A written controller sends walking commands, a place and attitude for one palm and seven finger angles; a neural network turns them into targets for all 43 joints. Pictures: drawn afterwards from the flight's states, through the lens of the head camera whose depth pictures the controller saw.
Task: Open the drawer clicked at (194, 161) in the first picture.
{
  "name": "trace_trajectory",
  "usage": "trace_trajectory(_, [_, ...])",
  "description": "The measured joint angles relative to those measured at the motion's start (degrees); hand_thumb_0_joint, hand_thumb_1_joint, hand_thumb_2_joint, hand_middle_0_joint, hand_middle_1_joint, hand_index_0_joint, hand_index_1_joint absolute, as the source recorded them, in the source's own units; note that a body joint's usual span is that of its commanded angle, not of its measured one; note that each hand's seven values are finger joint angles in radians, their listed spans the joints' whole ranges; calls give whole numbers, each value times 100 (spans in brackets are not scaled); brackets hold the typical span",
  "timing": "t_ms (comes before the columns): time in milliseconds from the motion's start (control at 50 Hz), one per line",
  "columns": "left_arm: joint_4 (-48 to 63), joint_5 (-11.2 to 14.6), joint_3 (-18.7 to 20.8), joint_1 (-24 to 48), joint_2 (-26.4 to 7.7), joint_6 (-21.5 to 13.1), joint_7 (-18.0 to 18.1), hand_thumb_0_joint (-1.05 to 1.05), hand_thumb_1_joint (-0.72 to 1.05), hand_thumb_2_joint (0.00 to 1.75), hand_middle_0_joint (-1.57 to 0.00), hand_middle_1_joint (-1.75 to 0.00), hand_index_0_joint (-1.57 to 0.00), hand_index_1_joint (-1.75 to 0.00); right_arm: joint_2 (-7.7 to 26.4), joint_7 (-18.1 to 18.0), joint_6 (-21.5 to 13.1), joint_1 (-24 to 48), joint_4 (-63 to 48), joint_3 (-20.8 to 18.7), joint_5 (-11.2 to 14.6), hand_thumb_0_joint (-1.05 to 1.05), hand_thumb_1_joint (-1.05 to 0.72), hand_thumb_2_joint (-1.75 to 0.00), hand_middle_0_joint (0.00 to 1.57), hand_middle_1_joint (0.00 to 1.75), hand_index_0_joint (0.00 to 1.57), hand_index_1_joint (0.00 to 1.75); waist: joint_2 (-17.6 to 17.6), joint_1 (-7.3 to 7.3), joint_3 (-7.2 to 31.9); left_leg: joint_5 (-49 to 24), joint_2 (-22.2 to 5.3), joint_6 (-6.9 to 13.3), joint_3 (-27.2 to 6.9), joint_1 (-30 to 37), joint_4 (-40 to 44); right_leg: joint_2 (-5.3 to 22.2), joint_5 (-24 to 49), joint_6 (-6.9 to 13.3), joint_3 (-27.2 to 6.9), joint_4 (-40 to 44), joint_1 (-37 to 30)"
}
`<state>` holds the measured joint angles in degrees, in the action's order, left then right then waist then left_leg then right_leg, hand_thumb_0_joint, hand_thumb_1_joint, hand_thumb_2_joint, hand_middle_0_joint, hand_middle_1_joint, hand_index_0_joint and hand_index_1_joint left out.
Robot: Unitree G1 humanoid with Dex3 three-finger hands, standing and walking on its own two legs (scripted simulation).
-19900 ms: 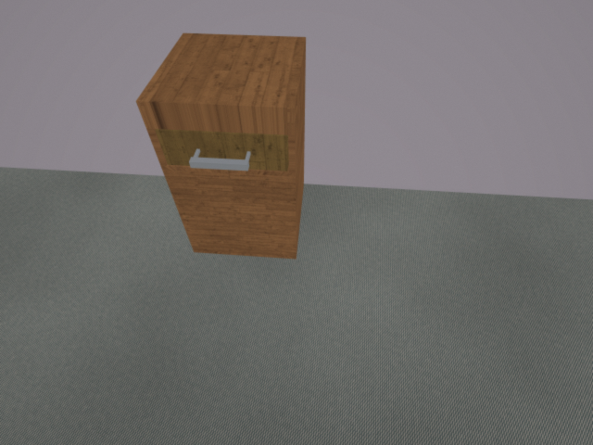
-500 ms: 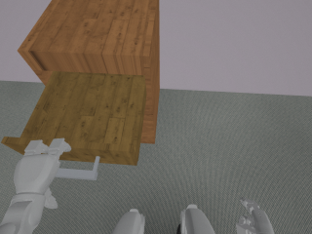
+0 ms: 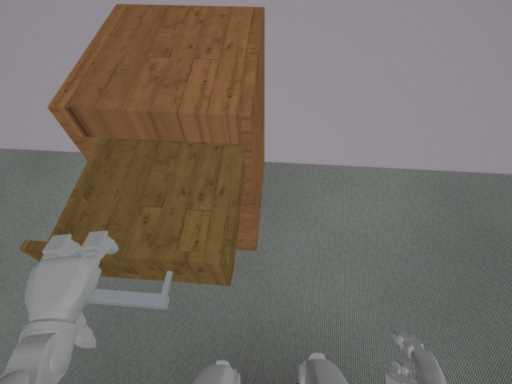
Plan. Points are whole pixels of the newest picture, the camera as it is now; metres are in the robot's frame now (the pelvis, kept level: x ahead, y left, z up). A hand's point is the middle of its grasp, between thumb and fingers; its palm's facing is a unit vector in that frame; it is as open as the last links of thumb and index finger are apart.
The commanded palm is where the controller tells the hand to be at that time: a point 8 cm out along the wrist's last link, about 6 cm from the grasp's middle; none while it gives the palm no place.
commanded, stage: lift the hand off the handle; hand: left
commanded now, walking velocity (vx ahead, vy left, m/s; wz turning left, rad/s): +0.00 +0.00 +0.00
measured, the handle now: (126, 286) +0.29 +0.28 -0.14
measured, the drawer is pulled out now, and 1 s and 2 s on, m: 0.29 0.29 0.29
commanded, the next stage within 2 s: draw the hand back to the body in 0.40 s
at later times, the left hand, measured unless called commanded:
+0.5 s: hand (76, 288) +0.25 +0.29 +0.01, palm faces -0.08 -0.06 -1.00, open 13.8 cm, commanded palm +0.23 +0.29 +0.06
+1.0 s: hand (42, 295) +0.22 +0.28 +0.08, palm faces -0.03 -0.07 -1.00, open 13.8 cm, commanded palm +0.20 +0.29 +0.14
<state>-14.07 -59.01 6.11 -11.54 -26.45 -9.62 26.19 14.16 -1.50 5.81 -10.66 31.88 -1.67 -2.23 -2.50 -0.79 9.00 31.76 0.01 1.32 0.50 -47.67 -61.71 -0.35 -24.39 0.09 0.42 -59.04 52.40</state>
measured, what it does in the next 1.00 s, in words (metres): stands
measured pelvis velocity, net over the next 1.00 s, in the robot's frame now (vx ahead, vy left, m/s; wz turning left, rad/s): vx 0.03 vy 0.01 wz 0.00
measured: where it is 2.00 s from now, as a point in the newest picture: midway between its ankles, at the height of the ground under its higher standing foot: outside the picture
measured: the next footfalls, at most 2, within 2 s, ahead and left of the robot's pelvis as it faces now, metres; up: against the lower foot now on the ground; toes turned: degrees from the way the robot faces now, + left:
none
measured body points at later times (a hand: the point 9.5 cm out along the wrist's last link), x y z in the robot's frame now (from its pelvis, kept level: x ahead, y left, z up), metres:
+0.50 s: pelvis +0.02 +0.01 +0.02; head +0.09 -0.01 +0.46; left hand +0.25 +0.29 +0.06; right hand +0.18 -0.24 -0.09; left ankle -0.02 +0.11 -0.66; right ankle +0.04 -0.12 -0.66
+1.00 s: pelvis +0.03 +0.01 +0.04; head +0.06 -0.02 +0.49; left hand +0.21 +0.28 +0.13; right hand +0.21 -0.22 -0.06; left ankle -0.02 +0.11 -0.66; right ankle +0.04 -0.12 -0.66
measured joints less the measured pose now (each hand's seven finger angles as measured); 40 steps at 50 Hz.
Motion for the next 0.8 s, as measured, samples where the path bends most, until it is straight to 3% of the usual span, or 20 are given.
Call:
trace_trajectory(120, [184,135,38,-248,-59,-16,-179,0,-49,30,-32,-120,-32,-120,15,-21,-6,-77,-29,-8,21,1,-90,-90,20,30,20,30,-7,19,-35,-58,-11,8,2,302,257,-14,60,-10,-4,264,-309])
trace_trajectory(340, [497,133,74,-365,-88,-215,-246,0,-49,30,-32,-120,-32,-120,37,9,-33,-109,-62,-72,-28,1,-90,-90,20,30,20,30,-30,-7,-73,-92,5,30,-8,542,466,0,91,-36,2,489,-568])
trace_trajectory(540, [453,121,27,-518,13,-42,-349,0,-49,30,-32,-120,-32,-120,-28,94,12,-117,-129,-39,-6,1,-90,-90,20,30,20,30,-25,-45,-82,-118,14,49,43,683,618,3,108,-57,-51,602,-679])
trace_trajectory(680, [1286,184,19,-1014,-23,-153,-283,0,-49,30,-32,-120,-32,-120,-52,89,-28,-186,-135,-52,-37,1,-90,-90,20,30,20,30,-81,-70,-71,-126,12,49,6,953,761,2,114,-62,-17,772,-976])
trace_trajectory(800, [1475,312,122,-1138,-114,171,-331,0,-49,30,-32,-120,-32,-120,-56,153,13,-137,-182,-29,43,1,-90,-90,20,30,20,30,-145,-111,-85,-182,19,47,20,1239,950,7,153,-65,-33,926,-1246])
